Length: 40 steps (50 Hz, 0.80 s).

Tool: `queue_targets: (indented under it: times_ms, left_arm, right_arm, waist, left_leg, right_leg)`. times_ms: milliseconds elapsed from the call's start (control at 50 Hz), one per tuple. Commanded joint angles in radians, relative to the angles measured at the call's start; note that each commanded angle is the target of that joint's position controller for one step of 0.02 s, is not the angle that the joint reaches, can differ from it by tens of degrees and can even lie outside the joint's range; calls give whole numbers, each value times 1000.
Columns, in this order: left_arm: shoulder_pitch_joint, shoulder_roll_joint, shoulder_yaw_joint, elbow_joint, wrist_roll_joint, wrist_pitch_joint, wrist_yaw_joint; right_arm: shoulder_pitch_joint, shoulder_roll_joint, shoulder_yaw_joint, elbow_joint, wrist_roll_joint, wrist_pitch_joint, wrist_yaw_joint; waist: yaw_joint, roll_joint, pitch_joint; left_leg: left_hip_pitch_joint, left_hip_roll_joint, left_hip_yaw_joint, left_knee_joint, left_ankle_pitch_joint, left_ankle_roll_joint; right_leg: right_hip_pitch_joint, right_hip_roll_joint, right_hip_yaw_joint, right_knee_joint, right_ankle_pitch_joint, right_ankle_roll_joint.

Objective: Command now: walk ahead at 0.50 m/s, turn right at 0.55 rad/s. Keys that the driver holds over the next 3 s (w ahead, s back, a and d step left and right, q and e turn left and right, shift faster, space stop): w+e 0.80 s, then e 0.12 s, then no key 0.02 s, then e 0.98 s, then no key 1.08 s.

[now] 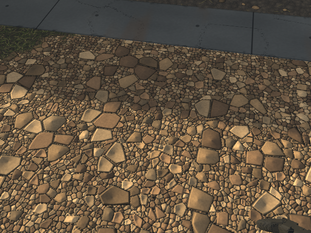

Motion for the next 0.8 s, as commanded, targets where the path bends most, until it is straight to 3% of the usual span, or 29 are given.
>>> queue_targets:
  times_ms: [20, 60, 80, 100, 120, 140, 160, 180, 200, 240, 320, 380, 460, 540, 600, 620, 640, 660, 680, 700, 720, 740, 760, 800]
  left_arm:
    - [57, 168, 37, -42, 8, -4, 15]
    - [-6, 190, 45, -64, 8, -4, 19]
    - [-32, 200, 48, -73, 6, -7, 14]
    - [-49, 194, 47, -80, -2, -15, 3]
    - [-46, 135, 32, -118, -15, -24, -4]
    - [88, 57, 19, -136, -47, -16, 0]
    - [67, 151, 30, -112, -8, 1, 10]
    - [-19, 157, 34, -116, 7, 7, 0]
    - [-71, 137, 32, -128, 9, 9, -10]
    - [-91, 120, 31, -138, 26, 31, -29]
    - [-177, 97, 23, -185, 26, 57, -52]
    - [-286, 92, 15, -230, 25, 58, -65]
    - [-425, 69, -6, -280, 20, 50, -80]
    - [-531, 75, -14, -327, 26, 48, -87]
    - [-507, 92, -6, -330, 34, 48, -77]
    - [-442, 106, 2, -314, 36, 46, -72]
    - [-320, 127, 16, -278, 40, 38, -63]
    - [-142, 178, 41, -222, 50, 31, -48]
    - [-102, 289, 69, -225, 49, 33, -30]
    - [-68, 323, 77, -251, 16, 45, -21]
    - [-89, 297, 73, -224, 6, 52, -11]
    - [-140, 248, 61, -217, -4, 48, -6]
    - [-192, 212, 51, -221, -4, 40, -5]
    - [-242, 177, 37, -231, -12, 24, -5]
  right_arm:
    - [-125, -87, -13, -116, 9, -26, 0]
    - [-30, -110, -20, -102, 13, -38, -6]
    - [77, -132, -31, -70, 14, -45, -14]
    - [217, -168, -46, -36, 7, -59, -27]
    - [385, -244, -63, -29, -17, -65, -46]
    - [370, -314, -79, -37, -31, -50, -47]
    - [313, -230, -74, -44, -14, -36, -42]
    - [247, -139, -52, -59, -4, -35, -38]
    - [217, -102, -42, -54, -4, -39, -34]
    - [244, -89, -36, -27, 0, -51, -35]
    - [315, -103, -43, 9, 18, -81, -26]
    - [358, -103, -44, 31, 14, -79, -25]
    - [394, -120, -47, 51, 12, -74, -25]
    - [460, -150, -55, 82, 11, -60, -37]
    - [481, -183, -61, 102, 9, -37, -47]
    - [484, -199, -64, 106, 8, -28, -49]
    - [480, -208, -64, 103, 12, -19, -50]
    - [464, -204, -62, 83, 12, -16, -48]
    - [496, -88, -36, 13, 20, -22, -30]
    - [402, -151, -52, -39, 14, -31, -22]
    - [288, -162, -54, -66, 12, -38, -18]
    - [293, -143, -44, -64, 20, -49, -17]
    - [314, -138, -45, -46, 13, -46, -18]
    - [370, -127, -44, -32, -18, -9, -14]
  waist:
    - [-17, -118, 26]
    - [-75, -129, 5]
    - [-118, -118, -44]
    - [-185, -62, -125]
    - [-236, 46, -286]
    - [-154, 272, -370]
    - [-131, 139, -270]
    - [-126, 25, -129]
    - [-116, -8, -62]
    - [-96, 60, -28]
    - [-89, 60, -30]
    - [-103, 50, -3]
    - [-130, 48, 28]
    - [-160, 45, 55]
    - [-137, 67, 19]
    - [-108, 75, -24]
    - [-57, 62, -97]
    - [23, 4, -198]
    - [-16, -214, -313]
    - [15, -190, -367]
    - [13, -86, -211]
    - [-34, -61, -108]
    - [-85, -23, -56]
    - [-145, -47, -56]
  left_leg:
    - [-7, -38, 8, -84, -23, 15]
    - [182, -64, 8, -167, -81, 40]
    - [341, -92, 22, -204, -100, 57]
    - [548, -53, -7, -251, -79, 87]
    - [786, 181, -230, -263, -271, 134]
    - [971, 414, -665, -368, -311, 252]
    - [852, 387, -714, -399, -460, 259]
    - [702, 330, -543, -426, -441, 231]
    - [601, 277, -396, -452, -305, 209]
    - [514, 208, -216, -483, -120, 173]
    - [529, 208, -73, -514, 89, 184]
    - [547, 196, 21, -532, 140, 184]
    - [553, 173, 134, -532, 184, 163]
    - [654, 211, 186, -501, 257, 153]
    - [725, 224, 246, -342, 616, 137]
    - [736, 225, 262, -221, 738, 134]
    - [694, 219, 279, -40, 741, 125]
    - [524, 199, 290, 218, 537, 95]
    - [115, 85, 284, 561, -243, 41]
    - [-90, -57, 102, 748, -528, 14]
    - [-185, 12, 20, 728, -406, 26]
    - [-140, 47, 24, 633, -319, 29]
    - [-63, 73, 19, 545, -296, 26]
    - [56, 84, 15, 475, -293, 4]
  right_leg:
    - [41, -274, 220, 35, 508, -101]
    - [-18, -265, 221, 98, 578, -64]
    - [-54, -237, 214, 192, 659, -43]
    - [-121, -174, 167, 377, 631, -19]
    - [-253, -116, 94, 643, 348, -2]
    - [-549, 27, -23, 888, -314, 26]
    - [-645, -73, -34, 984, -249, 16]
    - [-639, -113, -42, 976, -141, 20]
    - [-615, -142, -53, 938, -82, 29]
    - [-570, -175, -72, 899, -51, 45]
    - [-643, -192, -92, 886, 29, 57]
    - [-715, -203, -110, 807, 127, 70]
    - [-663, -197, -175, 570, 259, 64]
    - [-626, -184, -243, 417, 196, 26]
    - [-512, -110, -301, 353, 44, -26]
    - [-429, -72, -312, 332, 1, -49]
    - [-274, -34, -309, 278, 3, -78]
    - [-14, -76, -209, 224, -2, -121]
    - [317, -393, 249, 198, -94, -227]
    - [374, -510, 631, 41, -10, -311]
    - [292, -458, 431, 32, 105, -272]
    - [138, -420, 307, 21, 234, -236]
    - [19, -358, 217, 5, 334, -191]
    - [-109, -285, 125, -19, 425, -169]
